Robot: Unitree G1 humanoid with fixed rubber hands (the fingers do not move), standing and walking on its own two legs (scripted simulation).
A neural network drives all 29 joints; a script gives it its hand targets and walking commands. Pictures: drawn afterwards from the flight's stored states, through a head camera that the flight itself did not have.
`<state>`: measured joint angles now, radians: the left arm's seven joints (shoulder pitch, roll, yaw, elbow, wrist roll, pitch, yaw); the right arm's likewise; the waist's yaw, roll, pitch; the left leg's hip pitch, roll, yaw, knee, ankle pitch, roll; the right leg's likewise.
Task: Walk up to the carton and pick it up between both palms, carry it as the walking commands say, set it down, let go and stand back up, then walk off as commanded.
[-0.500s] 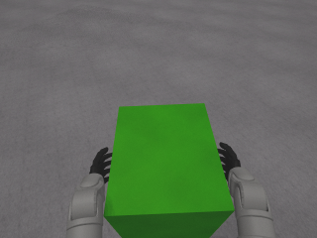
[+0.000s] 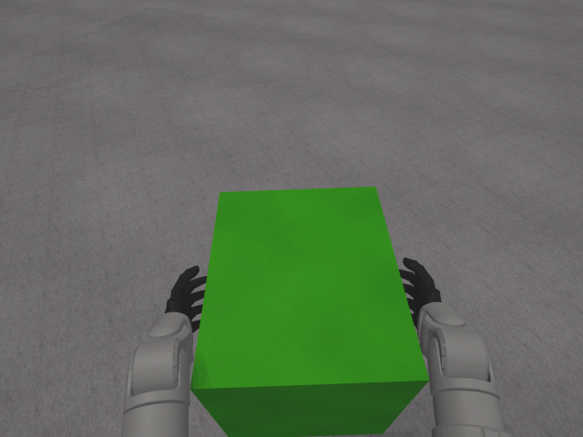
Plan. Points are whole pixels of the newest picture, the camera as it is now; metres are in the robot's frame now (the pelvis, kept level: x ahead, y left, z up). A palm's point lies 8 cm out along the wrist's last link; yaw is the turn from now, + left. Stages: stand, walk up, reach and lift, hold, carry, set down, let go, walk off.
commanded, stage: hold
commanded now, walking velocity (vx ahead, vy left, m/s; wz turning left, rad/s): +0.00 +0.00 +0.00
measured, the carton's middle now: (302, 314) +0.32 +0.00 -0.03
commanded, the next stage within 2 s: carry in 0.30 s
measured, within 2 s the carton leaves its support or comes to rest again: neither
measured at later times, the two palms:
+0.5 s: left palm (173, 304) +0.29 +0.18 +0.05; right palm (418, 300) +0.29 -0.16 +0.05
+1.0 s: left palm (205, 283) +0.32 +0.13 +0.07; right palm (457, 362) +0.20 -0.18 +0.06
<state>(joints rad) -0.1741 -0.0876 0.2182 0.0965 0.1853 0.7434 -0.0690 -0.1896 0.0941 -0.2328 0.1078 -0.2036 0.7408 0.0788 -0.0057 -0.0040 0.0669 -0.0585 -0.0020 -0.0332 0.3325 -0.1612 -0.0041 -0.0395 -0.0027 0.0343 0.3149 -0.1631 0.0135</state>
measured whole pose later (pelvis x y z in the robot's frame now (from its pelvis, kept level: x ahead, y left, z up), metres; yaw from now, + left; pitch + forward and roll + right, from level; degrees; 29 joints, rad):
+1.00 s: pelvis +0.02 +0.07 -0.01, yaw -20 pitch +5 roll +3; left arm -0.08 -0.13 0.18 -0.41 0.06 1.15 0.02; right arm -0.10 0.09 -0.18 -0.41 -0.03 1.16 -0.04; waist -0.01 -0.01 -0.07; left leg -0.56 0.06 0.05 1.02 -0.43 -0.08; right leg -0.43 -0.06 -0.01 0.59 -0.25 -0.01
